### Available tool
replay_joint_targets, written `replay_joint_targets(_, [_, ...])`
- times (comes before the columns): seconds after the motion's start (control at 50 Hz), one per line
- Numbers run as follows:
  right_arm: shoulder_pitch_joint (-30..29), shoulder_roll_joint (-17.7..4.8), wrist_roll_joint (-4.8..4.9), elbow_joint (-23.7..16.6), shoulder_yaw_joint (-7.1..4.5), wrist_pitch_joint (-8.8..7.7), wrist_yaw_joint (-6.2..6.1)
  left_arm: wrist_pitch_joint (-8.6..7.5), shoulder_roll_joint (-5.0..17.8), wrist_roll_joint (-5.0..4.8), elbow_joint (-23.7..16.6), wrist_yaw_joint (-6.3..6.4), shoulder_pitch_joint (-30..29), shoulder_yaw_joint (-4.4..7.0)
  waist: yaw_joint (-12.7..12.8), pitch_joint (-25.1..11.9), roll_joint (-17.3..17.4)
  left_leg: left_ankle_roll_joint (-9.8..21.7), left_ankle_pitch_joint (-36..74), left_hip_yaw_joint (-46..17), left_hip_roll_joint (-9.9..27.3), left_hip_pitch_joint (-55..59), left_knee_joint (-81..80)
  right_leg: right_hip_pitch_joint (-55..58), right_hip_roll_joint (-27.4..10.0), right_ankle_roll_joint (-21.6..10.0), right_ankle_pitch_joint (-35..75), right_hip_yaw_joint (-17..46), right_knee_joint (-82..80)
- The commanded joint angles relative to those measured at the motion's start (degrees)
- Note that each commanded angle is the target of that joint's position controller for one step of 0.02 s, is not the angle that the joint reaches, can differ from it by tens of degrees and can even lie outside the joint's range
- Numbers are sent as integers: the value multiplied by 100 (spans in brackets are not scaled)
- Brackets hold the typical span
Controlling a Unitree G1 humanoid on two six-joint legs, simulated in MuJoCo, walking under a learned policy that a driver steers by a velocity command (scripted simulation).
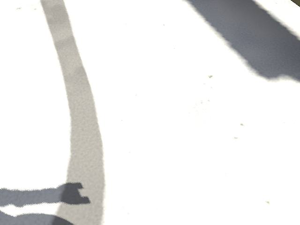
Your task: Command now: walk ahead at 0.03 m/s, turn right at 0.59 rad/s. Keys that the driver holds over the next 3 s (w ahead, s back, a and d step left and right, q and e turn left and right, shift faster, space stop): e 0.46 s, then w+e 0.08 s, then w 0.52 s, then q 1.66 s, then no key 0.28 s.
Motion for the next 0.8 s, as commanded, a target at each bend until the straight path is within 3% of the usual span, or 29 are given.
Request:
replay_joint_targets(0.02, [461, -627, 21, -270, -197, -148, 84, 16, 807, -70, -477, 40, -145, 191, -341, -808, -857, 214, 615, 197, -20, 942, -1422, 702, -1210, -624, -249, 1737, -530])
replay_joint_targets(0.04, [690, -942, -65, -244, -289, -138, 85, 29, 614, -74, -511, 52, -2, 137, -325, -908, -390, 488, 876, -325, 763, 1669, -1753, 129, -887, -344, -940, 1387, 75])
replay_joint_targets(0.06, [538, -1495, -223, -295, -398, -63, 51, -2, 409, -122, -670, 35, 108, 103, -13, -666, 1359, 1271, 1849, -1679, 1988, 1990, -2035, -1118, 82, 11, -2329, 73, 1328])
replay_joint_targets(0.08, [436, -1232, -362, -441, -361, -67, 53, -104, 891, -21, -702, -15, 46, 238, -139, -673, 1722, 1940, 2500, -2447, 2623, 1632, -2185, -1410, -64, 304, -2870, -147, 2768])
replay_joint_targets(0.1, [112, -927, -297, -616, -278, -72, 7, -113, 1148, -23, -563, -61, 198, 339, -27, -660, 1186, 1852, 2663, -1901, 2413, 1553, -2032, -1331, -272, 408, -2486, -63, 3518])
replay_joint_targets(0.14, [-187, -640, -105, -718, -210, -38, -35, 10, 935, -34, -314, -40, 438, 323, 54, -495, 760, 1338, 2480, -868, 1723, 1585, -1825, -1408, -371, 593, -1874, -271, 4153])
replay_joint_targets(0.16, [-136, -617, -64, -726, -183, -18, -51, 61, 766, -45, -318, -55, 434, 273, 1, -405, 744, 1342, 2635, -613, 1639, 1566, -1829, -1466, -401, 672, -1729, -348, 4380])
replay_joint_targets(0.22, [189, -734, -111, -715, -218, 75, -92, 82, 513, -127, -579, -90, -33, 158, -265, -315, 956, 1415, 2513, -98, 1481, 1864, -1942, -1545, -599, 813, -1384, -760, 3641])
replay_joint_targets(0.3, [344, -1065, -77, -728, -340, 137, -79, 67, 382, -77, -815, -180, -315, 55, -451, -529, 1202, 1497, 2581, 181, 1730, 1978, -1887, -786, -904, 791, -1570, -1054, 2334])
replay_joint_targets(0.38, [337, -1206, 50, -724, -398, 117, 16, 114, 542, -96, -835, -273, -155, 123, -394, -542, 1294, 1418, 2514, 324, 1918, 1838, -1704, -4, -849, 530, -1400, -1375, 1201])
replay_joint_targets(0.42, [241, -1157, 165, -698, -390, 110, 30, 124, 514, -93, -702, -304, 228, 171, -131, -570, 1164, 1114, 2292, 582, 1827, 1602, -1237, 757, -690, 232, -577, -1552, -5])
replay_joint_targets(0.44, [525, -954, 152, -578, -343, 90, 53, 119, 641, -83, -621, -262, 469, 237, -79, -638, 794, 759, 1826, 889, 1640, 1141, -713, 1511, -651, 38, 50, -1352, -548])
replay_joint_targets(0.46, [624, -623, -61, -658, -250, 80, 88, 86, 1218, -85, -665, -181, 682, 392, -143, -731, -624, 189, 111, 1480, 1073, -167, 811, 2567, -1769, -377, 1831, 258, -762])
replay_joint_targets(0.48, [227, -451, -233, -1030, -153, 44, 76, 8, 1654, 34, -764, -164, 756, 428, -71, -820, -1859, -134, -2103, 1214, 306, -1724, 2139, 2836, -2947, -1548, 2573, 1905, -634])
replay_joint_targets(0.5, [-148, -745, -92, -1102, -241, -20, 64, -134, 1387, 124, -691, -217, 1056, 384, 385, -1170, -1243, -51, -1962, 432, 326, -1918, 2808, 2667, -2943, -1876, 607, 2161, -1035])
replay_joint_targets(0.52, [-264, -890, 39, -1105, -296, -53, 93, -237, 1184, 70, -587, -223, 958, 291, 261, -816, -974, 115, -1391, 282, 464, -2084, 2821, 2478, -2592, -1538, -1238, 1885, -1282])
replay_joint_targets(0.54, [-228, -938, 46, -1023, -345, -75, 97, -274, 1008, -30, -574, -190, 707, 232, 133, -504, -737, 192, -854, 274, 564, -2121, 2609, 2160, -2349, -1231, -2387, 1686, -1449])
replay_joint_targets(0.56, [-141, -980, 6, -947, -364, -77, 100, -285, 839, -72, -593, -157, 486, 138, 31, -279, -854, 177, -451, 301, 589, -2081, 2376, 1935, -2214, -1095, -2623, 1528, -1595])
replay_joint_targets(0.62, [117, -774, -29, -786, -309, -227, 200, -357, 690, 62, -575, -76, 413, 45, -93, -265, -879, 99, 571, 506, 463, -1569, 1877, 1653, -1883, -954, -2021, 1015, -1810])
replay_joint_targets(0.7, [-158, -543, 6, -782, -179, -354, 274, -493, 833, 22, -371, -88, 660, 76, 80, -126, -811, 74, 1090, 552, 374, -1086, 430, 1596, -1834, -906, -1322, 648, -1807])
replay_joint_targets(0.8, [-384, -613, 98, -906, -128, -427, 365, -530, 988, -58, -151, -186, 926, 95, 249, 129, -682, 216, 892, 537, 335, -693, -402, 1428, -2076, -1027, -1548, 862, -1708])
